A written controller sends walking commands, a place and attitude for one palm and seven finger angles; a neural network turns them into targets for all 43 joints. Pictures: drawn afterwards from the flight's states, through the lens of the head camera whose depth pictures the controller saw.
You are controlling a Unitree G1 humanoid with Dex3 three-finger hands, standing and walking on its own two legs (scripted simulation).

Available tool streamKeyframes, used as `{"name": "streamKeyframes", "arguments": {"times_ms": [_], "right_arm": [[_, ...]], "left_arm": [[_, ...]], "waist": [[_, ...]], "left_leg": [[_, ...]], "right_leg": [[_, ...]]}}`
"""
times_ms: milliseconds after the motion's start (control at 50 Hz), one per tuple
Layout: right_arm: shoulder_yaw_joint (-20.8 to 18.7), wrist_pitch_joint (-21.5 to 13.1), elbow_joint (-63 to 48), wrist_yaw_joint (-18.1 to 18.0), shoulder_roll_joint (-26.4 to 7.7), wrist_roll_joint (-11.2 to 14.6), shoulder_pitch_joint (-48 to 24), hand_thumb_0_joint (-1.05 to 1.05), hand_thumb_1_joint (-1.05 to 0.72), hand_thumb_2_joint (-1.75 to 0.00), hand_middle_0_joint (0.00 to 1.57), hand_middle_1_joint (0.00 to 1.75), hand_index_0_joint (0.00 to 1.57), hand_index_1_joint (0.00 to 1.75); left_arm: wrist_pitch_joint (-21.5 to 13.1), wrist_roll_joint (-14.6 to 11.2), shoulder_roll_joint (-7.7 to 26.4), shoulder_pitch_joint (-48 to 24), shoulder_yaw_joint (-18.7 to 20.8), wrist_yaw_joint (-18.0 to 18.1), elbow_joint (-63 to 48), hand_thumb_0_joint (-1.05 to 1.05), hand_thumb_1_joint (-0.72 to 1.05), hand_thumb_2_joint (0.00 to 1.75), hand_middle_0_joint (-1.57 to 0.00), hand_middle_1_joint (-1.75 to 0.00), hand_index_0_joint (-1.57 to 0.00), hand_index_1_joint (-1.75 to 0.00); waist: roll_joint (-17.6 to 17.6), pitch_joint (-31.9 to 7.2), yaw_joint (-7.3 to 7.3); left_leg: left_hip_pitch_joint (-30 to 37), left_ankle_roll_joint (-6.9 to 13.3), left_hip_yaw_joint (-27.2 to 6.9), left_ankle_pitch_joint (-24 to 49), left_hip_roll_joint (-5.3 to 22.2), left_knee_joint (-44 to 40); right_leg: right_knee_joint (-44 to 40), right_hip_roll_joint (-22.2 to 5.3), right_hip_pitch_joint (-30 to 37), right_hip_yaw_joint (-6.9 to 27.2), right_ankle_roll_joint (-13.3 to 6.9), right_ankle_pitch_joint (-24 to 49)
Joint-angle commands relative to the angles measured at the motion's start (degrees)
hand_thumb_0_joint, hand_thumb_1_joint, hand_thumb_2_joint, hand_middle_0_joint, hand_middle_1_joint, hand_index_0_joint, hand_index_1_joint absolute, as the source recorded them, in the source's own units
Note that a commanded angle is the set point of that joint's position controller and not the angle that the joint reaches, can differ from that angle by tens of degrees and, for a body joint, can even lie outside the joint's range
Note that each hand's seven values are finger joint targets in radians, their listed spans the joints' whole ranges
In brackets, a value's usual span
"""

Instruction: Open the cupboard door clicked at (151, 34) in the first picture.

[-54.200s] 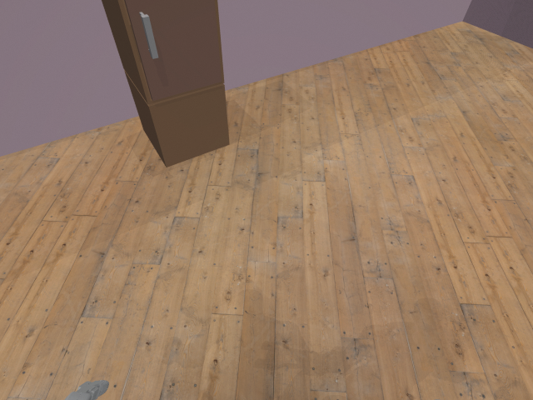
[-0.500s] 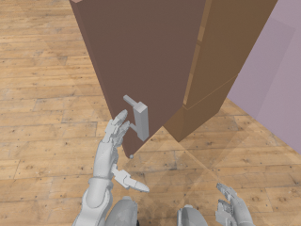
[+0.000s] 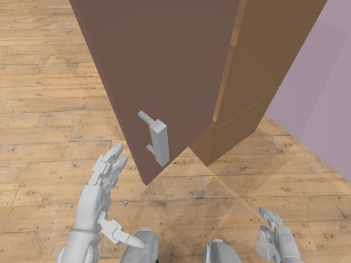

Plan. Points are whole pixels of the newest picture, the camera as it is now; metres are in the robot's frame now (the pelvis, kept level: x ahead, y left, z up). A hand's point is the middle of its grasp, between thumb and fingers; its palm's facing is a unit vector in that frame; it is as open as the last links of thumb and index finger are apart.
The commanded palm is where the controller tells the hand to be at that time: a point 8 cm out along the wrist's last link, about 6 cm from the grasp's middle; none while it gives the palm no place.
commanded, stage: slide the hand sideways off the handle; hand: left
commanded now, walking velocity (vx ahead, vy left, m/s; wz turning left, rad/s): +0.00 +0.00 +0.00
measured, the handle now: (153, 139) +0.38 +0.07 +0.05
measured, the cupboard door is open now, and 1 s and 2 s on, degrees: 100 100 100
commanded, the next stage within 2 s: draw the hand back to the body in 0.04 s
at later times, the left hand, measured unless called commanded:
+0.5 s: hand (92, 199) +0.22 +0.15 +0.11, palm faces -0.03 -1.00 -0.06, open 16.3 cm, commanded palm +0.19 +0.21 +0.12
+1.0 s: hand (17, 179) +0.22 +0.23 +0.19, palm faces +0.27 -0.88 -0.40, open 13.2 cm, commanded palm +0.18 +0.28 +0.22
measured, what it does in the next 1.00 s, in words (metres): rises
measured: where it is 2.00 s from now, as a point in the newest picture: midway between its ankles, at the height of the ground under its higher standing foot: outside the picture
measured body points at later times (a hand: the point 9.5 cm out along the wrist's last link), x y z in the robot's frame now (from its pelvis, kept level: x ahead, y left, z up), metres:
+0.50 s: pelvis +0.01 +0.01 +0.03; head +0.05 -0.01 +0.48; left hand +0.22 +0.21 +0.12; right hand +0.19 -0.22 -0.05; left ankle +0.04 +0.13 -0.63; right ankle +0.00 -0.10 -0.63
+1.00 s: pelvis +0.03 +0.02 +0.09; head +0.03 -0.01 +0.54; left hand +0.20 +0.27 +0.21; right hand +0.21 -0.20 +0.01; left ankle +0.04 +0.13 -0.63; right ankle +0.00 -0.10 -0.63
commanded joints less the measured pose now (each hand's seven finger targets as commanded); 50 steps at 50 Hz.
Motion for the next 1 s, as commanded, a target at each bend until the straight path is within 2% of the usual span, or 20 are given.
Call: {"name": "streamKeyframes", "arguments": {"times_ms": [0, 40, 80, 120, 160, 220, 300, 320, 380, 440, 540, 620, 640, 660, 680, 700, 740, 780, 880, 980], "right_arm": [[-2.71, -3.16, -9.54, -1.16, -5.95, 0.58, -1.98, 0.00, -0.90, -0.90, 0.20, 0.30, 0.20, 0.30], [-2.59, -3.55, -9.24, -1.39, -5.77, 0.51, -1.57, 0.00, -0.90, -0.90, 0.20, 0.30, 0.20, 0.30], [-2.61, -4.08, -8.63, -1.77, -5.89, 0.32, -1.57, 0.00, -0.90, -0.90, 0.20, 0.30, 0.20, 0.30], [-2.55, -4.50, -8.49, -1.75, -5.77, 0.29, -1.26, 0.00, -0.90, -0.90, 0.20, 0.30, 0.20, 0.30], [-2.75, -4.62, -9.23, -1.86, -6.07, 0.48, -1.15, 0.00, -0.90, -0.90, 0.20, 0.30, 0.20, 0.30], [-2.73, -4.20, -10.74, -2.07, -5.94, 1.16, -0.40, 0.00, -0.90, -0.90, 0.20, 0.30, 0.20, 0.30], [-2.25, -3.38, -11.62, -2.63, -5.90, 1.96, -0.18, 0.00, -0.90, -0.90, 0.20, 0.30, 0.20, 0.30], [-2.12, -3.15, -11.49, -2.74, -5.99, 2.00, 0.21, 0.00, -0.90, -0.90, 0.20, 0.30, 0.20, 0.30], [-1.88, -3.04, -11.45, -3.27, -6.30, 2.21, -0.42, 0.00, -0.90, -0.90, 0.20, 0.30, 0.20, 0.30], [-1.47, -3.71, -12.00, -3.48, -6.41, 2.27, -0.21, 0.00, -0.90, -0.90, 0.20, 0.30, 0.20, 0.30], [-1.07, -4.99, -11.85, -3.54, -6.26, 2.52, 0.27, 0.00, -0.90, -0.90, 0.20, 0.30, 0.20, 0.30], [-0.82, -5.51, -11.43, -3.53, -6.42, 3.10, -0.10, 0.00, -0.90, -0.90, 0.20, 0.30, 0.20, 0.30], [-1.08, -4.31, -12.03, -5.42, -6.31, 2.59, -0.79, 0.00, -0.90, -0.90, 0.20, 0.30, 0.20, 0.30], [-0.33, -3.82, -12.39, -6.05, -5.02, 2.47, -0.39, 0.00, -0.90, -0.90, 0.20, 0.30, 0.20, 0.30], [-0.33, -3.78, -12.15, -6.29, -5.23, 2.47, -0.62, 0.00, -0.90, -0.90, 0.20, 0.30, 0.20, 0.30], [0.00, -3.37, -11.64, -6.32, -4.82, 2.44, -0.51, 0.00, -0.90, -0.90, 0.20, 0.30, 0.20, 0.30], [0.20, -2.99, -11.06, -6.62, -5.28, 2.40, -0.69, 0.00, -0.90, -0.90, 0.20, 0.30, 0.20, 0.30], [0.48, -3.34, -10.46, -6.99, -5.63, 1.95, -1.30, 0.00, -0.90, -0.90, 0.20, 0.30, 0.20, 0.30], [0.87, -4.74, -8.35, -7.50, -5.94, 1.67, -2.34, 0.00, -0.90, -0.90, 0.20, 0.30, 0.20, 0.30], [1.15, -6.28, -5.91, -6.96, -5.91, 1.54, -3.73, 0.00, -0.90, -0.90, 0.20, 0.30, 0.20, 0.30]], "left_arm": [[-2.63, -2.33, 4.24, 1.40, 3.54, -2.78, -15.09, 0.00, -0.50, 0.30, -0.15, -0.30, -0.15, -0.30], [-2.69, -2.87, 3.37, -0.40, 2.95, -2.43, -16.11, 0.00, -0.50, 0.30, -0.15, -0.30, -0.15, -0.30], [-3.35, -3.06, 4.74, -1.10, 4.91, -1.80, -15.87, 0.00, -0.50, 0.30, -0.15, -0.30, -0.15, -0.30], [-3.90, -2.92, 3.31, -0.79, 3.64, -1.75, -15.34, 0.00, -0.50, 0.30, -0.15, -0.30, -0.15, -0.30], [-3.94, -2.92, 5.95, -0.64, 5.04, -1.76, -20.43, 0.00, -0.50, 0.30, -0.15, -0.30, -0.15, -0.30], [-1.23, -3.27, 7.55, 4.31, 5.96, -2.05, -24.72, 0.00, -0.50, 0.30, -0.15, -0.30, -0.15, -0.30], [4.23, -3.91, 7.34, 6.37, 6.32, -2.16, -24.76, 0.00, -0.50, 0.30, -0.15, -0.30, -0.15, -0.30], [5.48, -4.20, 7.40, 7.35, 7.09, -2.14, -23.37, 0.00, -0.50, 0.30, -0.15, -0.30, -0.15, -0.30], [7.26, -5.35, 7.74, 8.49, 9.28, -2.38, -21.01, 0.00, -0.50, 0.30, -0.15, -0.30, -0.15, -0.30], [6.50, -6.32, 7.90, 8.27, 9.40, -3.44, -23.64, 0.00, -0.50, 0.30, -0.15, -0.30, -0.15, -0.30], [4.84, -7.39, 11.03, 8.74, 11.70, -5.05, -28.63, 0.00, -0.47, 0.32, -0.15, -0.30, -0.15, -0.30], [6.61, -8.52, 12.31, 9.20, 13.91, -6.36, -27.82, 0.00, -0.32, 0.37, -0.16, -0.30, -0.16, -0.30], [10.71, 0.05, 21.13, 9.72, 15.84, 1.51, -31.08, 0.00, -0.29, 0.39, -0.16, -0.30, -0.16, -0.30], [13.61, 0.91, 15.78, 12.16, 13.43, 5.18, -31.00, 0.00, -0.26, 0.40, -0.16, -0.30, -0.16, -0.30], [15.37, 1.43, 15.28, 12.06, 13.29, 7.01, -31.16, 0.00, -0.22, 0.42, -0.16, -0.30, -0.16, -0.30], [16.92, 2.43, 12.69, 13.55, 11.06, 8.21, -30.64, 0.00, -0.18, 0.43, -0.16, -0.30, -0.16, -0.30], [18.62, 3.71, 15.16, 12.34, 12.82, 10.49, -32.63, 0.00, -0.12, 0.47, -0.16, -0.30, -0.16, -0.30], [19.61, 4.31, 16.67, 10.95, 14.13, 12.03, -33.09, 0.00, -0.05, 0.50, -0.17, -0.30, -0.17, -0.30], [20.75, 5.27, 18.67, 8.76, 16.98, 14.28, -33.64, 0.00, 0.13, 0.57, -0.17, -0.30, -0.17, -0.30], [20.59, 5.30, 19.11, 8.87, 19.57, 14.62, -33.34, 0.00, 0.31, 0.64, -0.18, -0.30, -0.18, -0.30]], "waist": [[-2.14, -17.52, 0.14], [-3.31, -15.82, -1.09], [-4.19, -15.24, -1.15], [-4.08, -14.55, -1.48], [-0.73, -17.12, -0.37], [0.78, -19.03, 0.39], [-1.10, -14.02, -0.66], [-3.03, -12.72, -0.82], [-5.69, -9.16, -0.91], [-3.69, -7.59, -0.97], [1.52, -7.84, -0.21], [1.81, -5.07, -0.21], [1.85, -7.44, 3.26], [2.08, -4.58, 1.51], [-0.47, -3.20, 1.43], [1.29, -0.91, 1.07], [1.25, -1.28, 1.11], [-1.63, -1.22, 1.20], [-0.44, -0.58, 1.65], [-0.10, 1.96, 2.37]], "left_leg": [[11.31, 2.04, -0.04, 14.11, -3.18, -7.03], [10.95, 2.04, -0.33, 13.51, -3.08, -6.52], [9.35, 2.06, -0.62, 13.17, -2.91, -5.53], [9.12, 1.98, -0.57, 12.35, -2.93, -5.15], [11.91, 2.01, -0.42, 12.91, -2.87, -6.69], [17.02, 2.20, -0.30, 15.47, -2.91, -10.22], [18.73, 2.29, -0.36, 14.41, -3.01, -13.67], [18.45, 2.19, -0.44, 13.59, -3.03, -14.44], [18.62, 2.15, -0.71, 12.58, -3.05, -16.17], [21.04, 2.05, -0.49, 12.19, -3.17, -17.78], [25.71, 2.01, -0.72, 15.04, -2.95, -20.40], [26.78, 1.92, -1.01, 13.81, -2.76, -22.62], [29.33, 2.19, 0.52, 14.54, -1.98, -26.00], [30.74, 2.22, 0.72, 14.17, -2.11, -27.17], [30.72, 2.21, 0.16, 13.83, -1.97, -27.78], [31.33, 2.33, 0.72, 13.90, -1.91, -28.39], [33.87, 2.43, 0.75, 15.28, -1.74, -29.61], [35.82, 2.61, 0.50, 15.93, -1.62, -31.45], [41.44, 2.64, 1.03, 18.28, -1.59, -35.59], [45.28, 2.42, 0.99, 22.08, -1.45, -39.65]], "right_leg": [[-11.89, 1.97, 11.52, 5.46, 0.42, 22.06], [-12.04, 1.98, 10.13, 5.25, 0.80, 21.84], [-11.71, 2.15, 9.60, 5.46, 0.76, 20.75], [-11.59, 2.10, 8.29, 5.43, 0.74, 19.33], [-12.07, 2.24, 9.51, 5.37, 0.45, 18.87], [-13.66, 2.59, 12.90, 4.23, 0.43, 21.71], [-17.52, 2.93, 14.97, 3.27, 1.09, 21.10], [-18.42, 2.95, 15.72, 2.95, 1.21, 20.25], [-20.78, 3.02, 17.09, 2.49, 1.33, 18.72], [-22.19, 3.00, 17.43, 2.40, 1.37, 18.46], [-23.19, 3.33, 19.83, 1.93, 0.90, 20.91], [-25.48, 3.51, 20.94, 1.66, 0.92, 19.14], [-29.72, 1.61, 23.06, 5.34, 0.29, 19.50], [-31.08, 1.45, 22.97, 4.48, 0.51, 18.78], [-32.07, 1.53, 23.03, 4.09, 0.68, 18.15], [-32.40, 1.42, 23.79, 3.64, 0.83, 18.24], [-33.51, 1.54, 25.65, 3.06, 0.86, 19.59], [-35.56, 1.57, 28.10, 2.92, 0.99, 20.25], [-39.28, 1.30, 32.96, 2.75, 1.11, 22.78], [-42.31, 1.39, 37.30, 2.25, 1.11, 26.21]]}}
